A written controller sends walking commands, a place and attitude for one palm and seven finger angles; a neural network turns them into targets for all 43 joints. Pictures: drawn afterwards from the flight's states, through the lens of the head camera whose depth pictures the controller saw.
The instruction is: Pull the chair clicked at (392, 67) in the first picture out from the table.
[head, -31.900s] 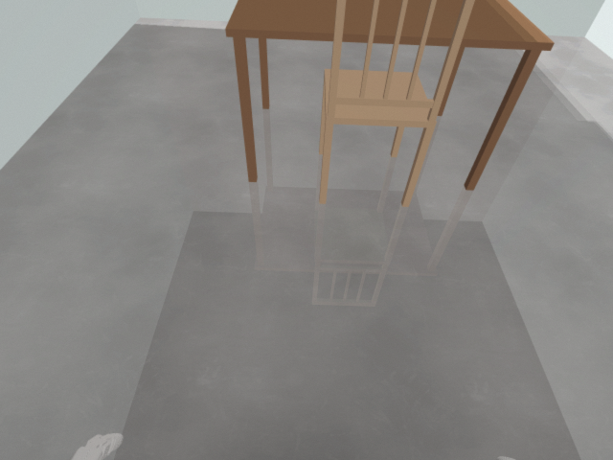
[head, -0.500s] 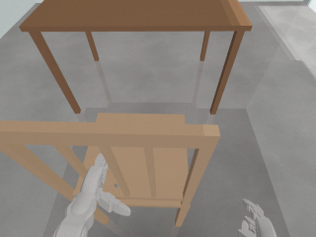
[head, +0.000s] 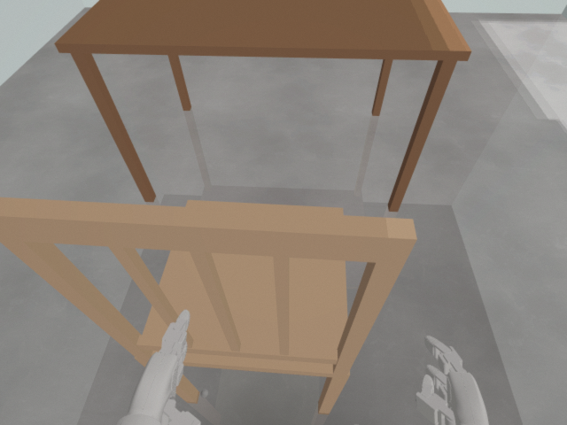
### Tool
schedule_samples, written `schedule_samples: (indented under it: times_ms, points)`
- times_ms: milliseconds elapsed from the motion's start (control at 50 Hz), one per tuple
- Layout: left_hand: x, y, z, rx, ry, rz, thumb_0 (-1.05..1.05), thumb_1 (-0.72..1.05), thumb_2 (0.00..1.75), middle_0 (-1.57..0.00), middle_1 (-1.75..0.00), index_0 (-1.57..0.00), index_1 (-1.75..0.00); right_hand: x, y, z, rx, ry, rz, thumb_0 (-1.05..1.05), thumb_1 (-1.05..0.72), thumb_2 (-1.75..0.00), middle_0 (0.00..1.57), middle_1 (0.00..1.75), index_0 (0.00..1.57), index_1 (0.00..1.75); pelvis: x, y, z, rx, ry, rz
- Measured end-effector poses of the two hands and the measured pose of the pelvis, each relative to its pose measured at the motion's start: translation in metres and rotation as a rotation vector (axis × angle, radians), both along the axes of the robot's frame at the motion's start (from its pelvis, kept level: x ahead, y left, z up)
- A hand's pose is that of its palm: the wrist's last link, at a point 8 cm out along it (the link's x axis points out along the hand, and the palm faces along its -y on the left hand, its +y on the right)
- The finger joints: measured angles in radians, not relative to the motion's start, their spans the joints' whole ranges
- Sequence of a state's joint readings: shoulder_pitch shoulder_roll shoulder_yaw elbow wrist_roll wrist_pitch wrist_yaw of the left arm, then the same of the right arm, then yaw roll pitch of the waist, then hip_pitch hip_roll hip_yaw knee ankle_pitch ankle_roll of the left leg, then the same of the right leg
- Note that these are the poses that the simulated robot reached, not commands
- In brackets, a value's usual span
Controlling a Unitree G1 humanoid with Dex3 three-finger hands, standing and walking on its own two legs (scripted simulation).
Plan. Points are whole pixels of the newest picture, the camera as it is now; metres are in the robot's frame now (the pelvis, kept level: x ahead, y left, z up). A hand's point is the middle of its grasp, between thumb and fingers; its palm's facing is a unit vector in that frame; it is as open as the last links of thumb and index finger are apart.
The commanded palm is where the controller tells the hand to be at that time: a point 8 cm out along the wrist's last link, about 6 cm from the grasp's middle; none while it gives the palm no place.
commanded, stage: draw the fingers out of the gap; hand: left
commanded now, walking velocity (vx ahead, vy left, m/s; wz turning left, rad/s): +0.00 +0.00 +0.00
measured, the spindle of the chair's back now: (221, 309) +0.28 +0.10 +0.00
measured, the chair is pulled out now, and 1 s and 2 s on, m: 0.67 0.67 0.67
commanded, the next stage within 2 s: draw the hand back to the body in 0.20 s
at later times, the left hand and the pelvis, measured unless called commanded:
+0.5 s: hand (177, 403) +0.16 +0.13 +0.04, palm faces +0.06 -1.00 -0.02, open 17.4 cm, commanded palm +0.11 +0.19 +0.04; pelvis -0.01 +0.00 -0.02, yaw +0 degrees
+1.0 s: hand (92, 383) +0.16 +0.20 +0.10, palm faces +0.24 -0.91 -0.34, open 16.3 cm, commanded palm +0.12 +0.24 +0.13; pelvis +0.00 +0.00 +0.01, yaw +0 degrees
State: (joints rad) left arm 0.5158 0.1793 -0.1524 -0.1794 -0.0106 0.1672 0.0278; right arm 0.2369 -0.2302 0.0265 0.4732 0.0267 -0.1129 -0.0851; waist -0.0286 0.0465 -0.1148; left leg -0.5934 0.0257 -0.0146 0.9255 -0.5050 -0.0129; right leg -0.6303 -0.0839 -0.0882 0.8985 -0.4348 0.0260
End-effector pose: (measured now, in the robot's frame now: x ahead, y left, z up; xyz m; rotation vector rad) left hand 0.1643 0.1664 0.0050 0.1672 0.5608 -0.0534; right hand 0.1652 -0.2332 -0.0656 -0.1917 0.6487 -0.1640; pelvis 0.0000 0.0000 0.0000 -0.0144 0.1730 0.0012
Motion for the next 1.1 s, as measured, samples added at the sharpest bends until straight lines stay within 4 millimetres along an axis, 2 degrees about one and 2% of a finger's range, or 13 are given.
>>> schedule_samples:
  times_ms: [180, 360, 440, 560, 640, 740, 840, 860, 940, 1040, 1100]
  points:
    - [-0.027, -0.003, -0.001, -0.003, 0.025, 0.009, -0.01, -0.53, 0.20, -0.01, 0.00, -0.01, 0.00, 0.001, 0.001, 0.000, -0.005, -0.024, -0.010, 0.01, -0.90, -0.90, 0.21, 0.30, 0.21, 0.30, -0.002, 0.000, -0.005, -0.002, 0.003, 0.001]
    - [-0.042, 0.001, 0.003, -0.031, 0.011, 0.038, -0.01, -0.53, 0.20, 0.00, 0.00, -0.01, 0.00, 0.000, 0.001, -0.002, -0.007, -0.036, -0.022, 0.01, -0.90, -0.90, 0.21, 0.30, 0.21, 0.30, -0.005, 0.000, -0.010, -0.007, 0.013, 0.004]
    - [-0.037, 0.007, 0.019, -0.126, -0.162, 0.102, -0.01, -0.53, 0.20, 0.00, 0.00, -0.01, 0.00, 0.000, 0.001, -0.007, -0.015, -0.044, -0.012, 0.01, -0.90, -0.90, 0.21, 0.30, 0.21, 0.30, -0.007, -0.001, -0.015, -0.011, 0.027, 0.005]
    - [-0.026, 0.025, 0.054, -0.107, -0.473, 0.107, -0.01, -0.54, 0.20, 0.00, 0.00, -0.01, 0.00, 0.000, 0.003, -0.021, 0.009, -0.028, 0.010, 0.01, -0.90, -0.90, 0.21, 0.30, 0.21, 0.30, -0.012, -0.002, -0.025, -0.018, 0.042, 0.008]
    - [-0.024, 0.023, 0.062, -0.098, -0.529, 0.023, -0.01, -0.54, 0.20, 0.00, 0.00, 0.00, 0.00, 0.000, 0.006, -0.030, 0.046, -0.018, 0.003, 0.01, -0.90, -0.90, 0.21, 0.30, 0.21, 0.30, -0.016, -0.001, -0.029, -0.018, 0.038, 0.001]
    - [-0.029, 0.032, 0.067, -0.070, -0.434, 0.001, -0.01, -0.54, 0.20, 0.00, 0.00, -0.01, 0.00, -0.001, 0.010, -0.028, 0.080, -0.020, -0.035, 0.01, -0.90, -0.90, 0.21, 0.30, 0.21, 0.30, -0.015, 0.000, -0.022, -0.011, 0.014, -0.005]
    - [-0.031, 0.055, 0.098, -0.023, -0.506, 0.080, -0.02, -0.51, 0.22, -0.01, -0.01, -0.01, -0.01, 0.000, 0.011, -0.016, 0.080, -0.042, -0.040, 0.01, -0.90, -0.90, 0.21, 0.30, 0.21, 0.30, -0.011, -0.002, -0.011, -0.014, -0.013, 0.003]
    - [-0.031, 0.060, 0.104, 0.029, -0.514, 0.091, -0.02, -0.49, 0.22, -0.01, -0.01, -0.02, -0.01, 0.000, 0.011, -0.013, 0.070, -0.039, -0.035, 0.01, -0.90, -0.90, 0.21, 0.30, 0.21, 0.30, -0.010, -0.002, -0.008, -0.015, -0.021, 0.000]
    - [-0.033, 0.072, 0.118, 0.193, -0.471, 0.180, -0.01, -0.41, 0.27, -0.02, -0.03, -0.03, -0.03, 0.002, 0.011, -0.001, 0.042, -0.024, -0.018, 0.01, -0.90, -0.90, 0.21, 0.30, 0.21, 0.30, -0.006, -0.001, 0.005, -0.017, -0.069, 0.001]
    - [-0.035, 0.080, 0.122, 0.259, -0.409, 0.250, -0.01, -0.26, 0.34, -0.04, -0.06, -0.05, -0.06, 0.005, 0.010, 0.012, 0.019, -0.018, -0.003, 0.01, -0.90, -0.90, 0.21, 0.30, 0.21, 0.30, -0.001, -0.001, 0.018, -0.014, -0.121, 0.002]
    - [-0.033, 0.086, 0.133, 0.296, -0.423, 0.269, -0.01, -0.16, 0.39, -0.06, -0.08, -0.06, -0.08, 0.007, 0.010, 0.018, 0.009, -0.019, 0.013, 0.01, -0.90, -0.90, 0.21, 0.30, 0.21, 0.30, 0.001, -0.001, 0.024, -0.011, -0.147, 0.004]
